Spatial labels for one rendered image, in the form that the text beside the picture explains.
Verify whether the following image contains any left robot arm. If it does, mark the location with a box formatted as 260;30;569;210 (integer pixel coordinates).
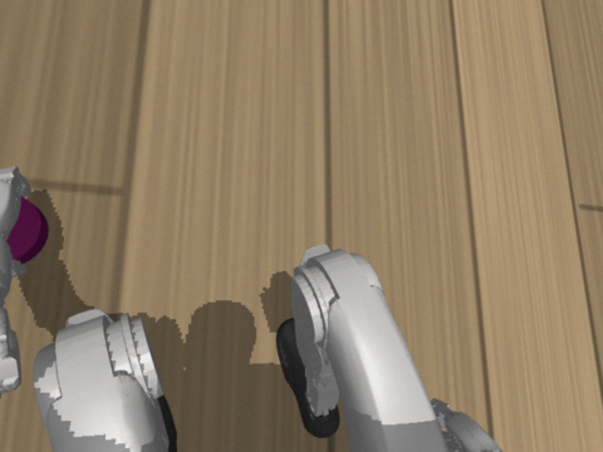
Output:
0;238;22;398

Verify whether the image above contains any tin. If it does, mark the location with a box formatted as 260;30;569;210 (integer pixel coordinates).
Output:
7;196;49;264

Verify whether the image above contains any right robot foot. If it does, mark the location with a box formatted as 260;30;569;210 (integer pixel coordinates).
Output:
276;318;339;438

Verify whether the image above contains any right robot hand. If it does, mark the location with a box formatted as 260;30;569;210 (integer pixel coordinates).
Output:
431;398;503;452

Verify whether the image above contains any left robot foot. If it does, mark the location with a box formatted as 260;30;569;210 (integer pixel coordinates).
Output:
157;395;177;452

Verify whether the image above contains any left robot hand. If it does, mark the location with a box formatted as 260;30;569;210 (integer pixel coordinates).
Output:
0;166;31;277

